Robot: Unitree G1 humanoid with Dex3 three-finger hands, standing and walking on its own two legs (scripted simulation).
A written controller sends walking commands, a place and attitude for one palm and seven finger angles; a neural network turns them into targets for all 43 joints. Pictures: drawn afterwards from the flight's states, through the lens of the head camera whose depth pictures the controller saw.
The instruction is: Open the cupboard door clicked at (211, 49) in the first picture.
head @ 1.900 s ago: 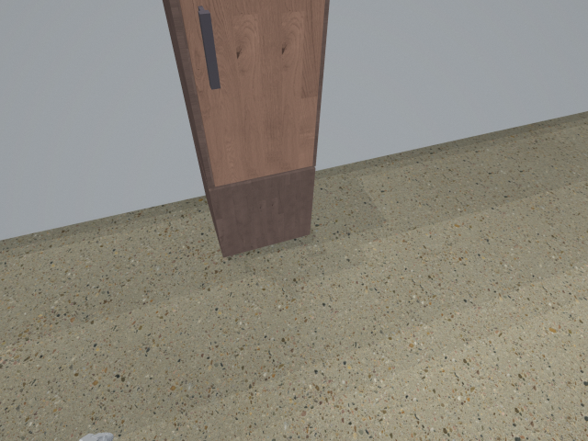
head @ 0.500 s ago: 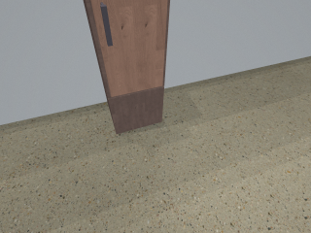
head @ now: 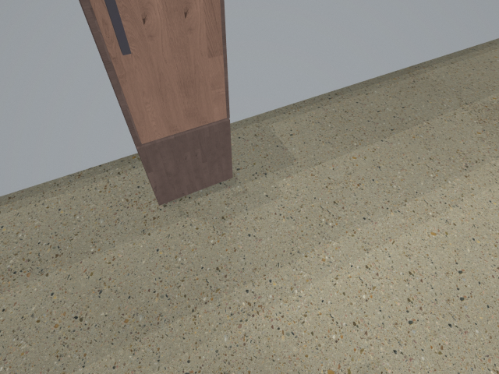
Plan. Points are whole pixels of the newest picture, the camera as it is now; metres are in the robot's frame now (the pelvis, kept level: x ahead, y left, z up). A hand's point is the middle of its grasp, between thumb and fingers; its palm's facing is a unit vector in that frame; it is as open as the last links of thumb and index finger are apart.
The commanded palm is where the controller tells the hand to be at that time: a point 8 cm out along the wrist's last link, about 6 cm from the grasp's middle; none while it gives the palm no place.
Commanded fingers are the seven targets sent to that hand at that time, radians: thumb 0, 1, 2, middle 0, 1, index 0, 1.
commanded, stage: walk to a spot facing it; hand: left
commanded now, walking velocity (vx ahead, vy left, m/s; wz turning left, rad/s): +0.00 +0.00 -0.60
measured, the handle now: (114, 16) +0.90 +0.42 +0.13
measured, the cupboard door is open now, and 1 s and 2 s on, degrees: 0 0 0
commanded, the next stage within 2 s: turn to face it in 1.16 s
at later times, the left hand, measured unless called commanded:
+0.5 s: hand out of the picture +0.08 +0.23 -0.15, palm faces -0.16 -0.96 -0.22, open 7.4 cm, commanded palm none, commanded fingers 0.00 0.90 0.90 -0.20 -0.30 -0.20 -0.30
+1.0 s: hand (275, 289) +0.31 -0.03 -0.16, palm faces -0.59 -0.78 -0.19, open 7.3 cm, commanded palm none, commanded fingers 0.00 0.90 0.90 -0.20 -0.30 -0.20 -0.30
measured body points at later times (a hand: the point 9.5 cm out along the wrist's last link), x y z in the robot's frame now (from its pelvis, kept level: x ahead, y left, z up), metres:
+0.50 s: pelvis -0.02 +0.02 +0.02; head +0.00 +0.04 +0.46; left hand +0.09 +0.28 -0.13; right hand +0.01 -0.25 -0.10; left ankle -0.04 +0.14 -0.72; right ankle +0.00 -0.10 -0.67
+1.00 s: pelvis +0.09 -0.10 +0.00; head +0.13 -0.12 +0.44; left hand +0.34 +0.01 -0.14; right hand -0.11 -0.26 -0.15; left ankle +0.08 +0.08 -0.62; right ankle +0.10 -0.20 -0.72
